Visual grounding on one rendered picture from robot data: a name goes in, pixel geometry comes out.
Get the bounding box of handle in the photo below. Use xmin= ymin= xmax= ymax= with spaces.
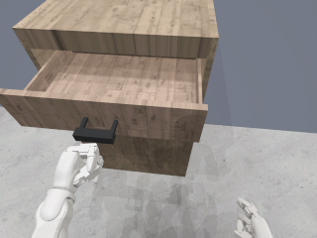
xmin=72 ymin=117 xmax=118 ymax=145

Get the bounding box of cabinet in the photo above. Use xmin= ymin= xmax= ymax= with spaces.
xmin=12 ymin=0 xmax=219 ymax=177

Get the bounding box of left robot forearm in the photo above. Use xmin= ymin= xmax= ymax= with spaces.
xmin=31 ymin=187 xmax=76 ymax=238

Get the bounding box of drawer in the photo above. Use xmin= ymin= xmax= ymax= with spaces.
xmin=0 ymin=50 xmax=208 ymax=143

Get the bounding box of robot right hand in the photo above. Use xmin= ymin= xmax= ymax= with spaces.
xmin=234 ymin=197 xmax=273 ymax=238

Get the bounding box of robot left hand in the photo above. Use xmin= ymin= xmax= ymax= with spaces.
xmin=53 ymin=143 xmax=104 ymax=194

